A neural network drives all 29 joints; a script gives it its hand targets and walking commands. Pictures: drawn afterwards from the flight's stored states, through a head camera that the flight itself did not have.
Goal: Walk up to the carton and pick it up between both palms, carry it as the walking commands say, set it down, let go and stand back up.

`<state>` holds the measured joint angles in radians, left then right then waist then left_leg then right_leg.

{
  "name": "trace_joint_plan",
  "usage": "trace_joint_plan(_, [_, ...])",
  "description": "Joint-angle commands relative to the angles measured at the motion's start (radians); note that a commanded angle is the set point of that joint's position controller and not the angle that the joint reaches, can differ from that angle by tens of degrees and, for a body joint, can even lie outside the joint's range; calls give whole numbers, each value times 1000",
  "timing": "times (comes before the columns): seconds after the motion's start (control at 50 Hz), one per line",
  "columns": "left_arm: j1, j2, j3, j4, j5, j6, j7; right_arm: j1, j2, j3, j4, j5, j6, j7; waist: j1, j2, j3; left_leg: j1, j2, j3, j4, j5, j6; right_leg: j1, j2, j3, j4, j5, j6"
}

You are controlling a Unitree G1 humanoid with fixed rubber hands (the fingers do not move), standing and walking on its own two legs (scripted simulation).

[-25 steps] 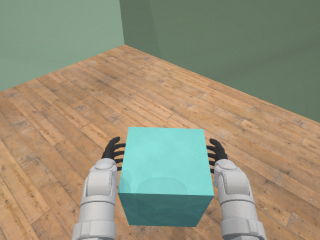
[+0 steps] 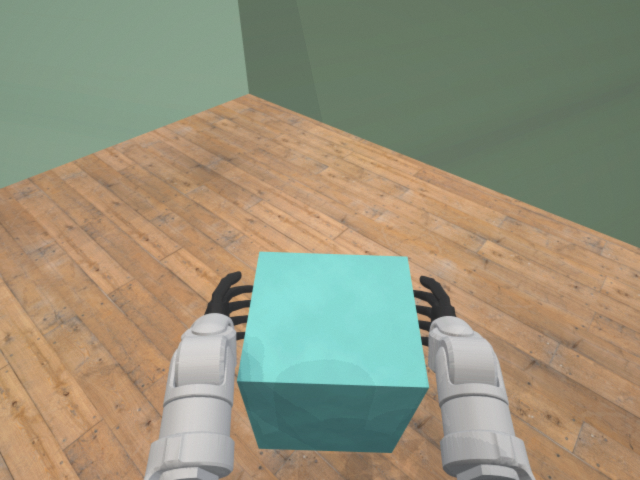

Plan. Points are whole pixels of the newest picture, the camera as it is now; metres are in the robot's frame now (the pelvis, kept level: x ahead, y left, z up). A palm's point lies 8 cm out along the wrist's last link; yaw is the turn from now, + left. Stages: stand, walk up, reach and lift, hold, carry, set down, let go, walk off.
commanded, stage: hold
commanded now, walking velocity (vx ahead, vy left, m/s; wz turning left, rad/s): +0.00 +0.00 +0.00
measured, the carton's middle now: (329, 357) +0.29 +0.00 -0.02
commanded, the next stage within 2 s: carry in 1.02 s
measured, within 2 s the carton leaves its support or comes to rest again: neither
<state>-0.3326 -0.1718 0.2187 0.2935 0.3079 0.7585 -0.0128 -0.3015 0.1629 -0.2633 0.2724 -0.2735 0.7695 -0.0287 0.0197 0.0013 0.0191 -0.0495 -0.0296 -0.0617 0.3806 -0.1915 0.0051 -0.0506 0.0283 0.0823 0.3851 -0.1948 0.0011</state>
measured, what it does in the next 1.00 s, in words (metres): stands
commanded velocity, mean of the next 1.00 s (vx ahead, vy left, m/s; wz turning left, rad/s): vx -0.01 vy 0.00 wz -0.01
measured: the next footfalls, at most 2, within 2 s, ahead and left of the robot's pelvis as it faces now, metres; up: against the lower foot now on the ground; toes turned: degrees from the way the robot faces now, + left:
left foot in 1.80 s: -0.18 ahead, +0.11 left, +0.00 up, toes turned -19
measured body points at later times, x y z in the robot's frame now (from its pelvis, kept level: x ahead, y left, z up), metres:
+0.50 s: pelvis +0.01 +0.00 +0.00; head -0.04 +0.00 +0.45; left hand +0.31 +0.14 +0.05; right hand +0.31 -0.15 +0.04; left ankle +0.02 +0.12 -0.74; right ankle +0.02 -0.12 -0.74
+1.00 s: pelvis +0.00 +0.00 +0.00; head -0.05 +0.00 +0.45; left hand +0.31 +0.14 +0.05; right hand +0.30 -0.15 +0.04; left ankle +0.02 +0.12 -0.74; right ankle +0.02 -0.12 -0.74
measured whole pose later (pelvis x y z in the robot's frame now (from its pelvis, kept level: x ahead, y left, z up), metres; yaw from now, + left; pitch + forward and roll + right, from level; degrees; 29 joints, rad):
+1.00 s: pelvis +0.00 +0.00 +0.00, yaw +0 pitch -8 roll +0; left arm -0.30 -0.16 0.18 0.27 0.30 0.77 -0.01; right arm -0.26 0.15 -0.23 0.24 -0.26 0.79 -0.03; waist 0.01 0.00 0.01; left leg -0.04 -0.03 -0.07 0.38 -0.20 0.01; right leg -0.03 0.03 0.08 0.37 -0.20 0.00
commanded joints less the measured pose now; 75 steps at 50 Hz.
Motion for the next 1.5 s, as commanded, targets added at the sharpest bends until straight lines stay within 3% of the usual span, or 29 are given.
trace_joint_plan(0.0, [-411,-935,-466,-20,-265,-33,-222,-514,942,565,-43,258,-33,257,1,-1,-207,30,-42,-18,-58,84,-2,16,44,11,-70,74,1])
trace_joint_plan(0.52, [-340,-924,-494,-74,-280,-25,-221,-440,938,595,-104,274,-22,248,-3,-11,-215,45,-47,-25,-59,158,1,56,43,14,-73,170,10])
trace_joint_plan(0.98, [-353,-954,-495,-50,-279,-25,-221,-470,924,590,-94,274,-26,264,-8,-1,-201,39,-40,-28,-58,116,-4,29,45,7,-73,102,2])
trace_joint_plan(1.0, [-371,-937,-533,-73,-317,-33,-218,-487,934,595,-110,290,-32,264,-15,28,-121,-123,121,-35,12,-15,6,-185,-116,51,6,53,-18])
trace_joint_plan(1.02, [-376,-933,-539,-64,-322,-33,-220,-478,928,597,-94,286,-33,263,-17,15,-150,-145,122,-49,46,-59,6,-219,-121,89,36,14,-22])
trace_joint_plan(1.1, [-377,-949,-661,-205,-393,-4,-202,-465,934,724,-248,338,-3,235,-19,-47,-350,-116,152,-18,247,274,14,-277,-149,127,215,424,-37])
trace_joint_plan(1.14, [-373,-942,-720,-290,-436,37,-184,-448,916,780,-327,377,35,216,-21,-27,-423,-90,185,-38,283,441,41,-320,-117,98,330,505,-30])
trace_joint_plan(1.16, [-368,-928,-748,-338,-456,61,-176,-425,905,801,-366,398,59,206,-27,14,-448,-55,240,-84,269,564,81,-378,-77,63,421,434,-17])
trace_joint_plan(1.18, [-360,-911,-773,-379,-475,89,-169,-404,895,819,-402,417,85,198,-34,100,-463,-42,350,-160,220,717,155,-439,-24,4,558,177,-4])
trace_joint_plan(1.2, [-335,-902,-788,-390,-480,119,-164,-402,882,832,-430,429,109,190,-22,204,-462,-70,463,-235,149,782,233,-487,12,-54,669,-308,-7])
trace_joint_plan(1.22, [-320,-876,-799,-390,-491,147,-160,-400,860,839,-460,442,136,181,-9,185,-427,-144,503,-243,97,713,269,-489,-19,-76,732,-414,-8])
trace_joint_plan(1.24, [-313,-880,-818,-427,-510,169,-159,-409,860,859,-508,452,162,171,3,118,-409,-194,473,-194,101,630,258,-477,-48,-79,720,-371,-11])
trace_joint_plan(1.26, [-314,-874,-823,-473,-534,191,-162,-409,864,871,-538,461,189,162,14,88,-400,-228,420,-122,116,542,213,-455,-69,-86,639,-290,-16])
trace_joint_plan(1.3, [-341,-857,-828,-558,-580,238,-166,-405,868,883,-578,479,237,149,12,117,-400,-256,332,-7,179,407,137,-364,-59,-109,417,-146,-18])
trace_joint_plan(1.32, [-333,-847,-831,-584,-598,262,-166,-393,861,883,-594,489,262,145,17,115,-400,-267,298,35,230,330,116,-300,-36,-133,276,-70,-14])
trace_joint_plan(1.34, [-306,-836,-829,-595,-606,288,-166,-376,852,880,-608,496,288,143,19,79,-386,-310,254,68,300,201,88,-232,-31,-106,136,-2,-4])
trace_joint_plan(1.36, [-295,-834,-823,-593,-611,311,-167,-358,839,872,-608,499,311,143,12,-26,-355,-429,197,101,395,-40,46,-145,-99,0,16,108,-8])
trace_joint_plan(1.38, [-277,-823,-814,-589,-607,331,-166,-334,837,875,-608,505,332,147,-14,-308,-361,-673,64,153,597,-426,-37,-39,-415,404,-16,568,-109])
trace_joint_plan(1.4, [-268,-843,-803,-614,-598,342,-164,-363,858,900,-655,534,343,153,-11,-322,-410,-602,74,38,787,-488,-33,-101,-454,477,-11,623,-213])
trace_joint_plan(1.42, [-273,-849,-791,-635,-581,355,-160,-395,877,913,-686,554,352,159,-14,-200,-400,-582,79,18,853,-428,-41,-123,-391,411,-12,520,-197])
trace_joint_plan(1.44, [-281,-852,-790,-662,-577,367,-154,-409,902,919,-691,573,361,163,-14,-114,-382,-587,80,20,897,-343,-49,-158,-340,335,-12,394,-165])
trace_joint_plan(1.48, [-298,-866,-787,-707,-582,379,-150,-429,924,933,-725,617,372,163,-19,-88,-382,-576,78,47,918,-212,-61,-190,-263,227,-18,257,-112])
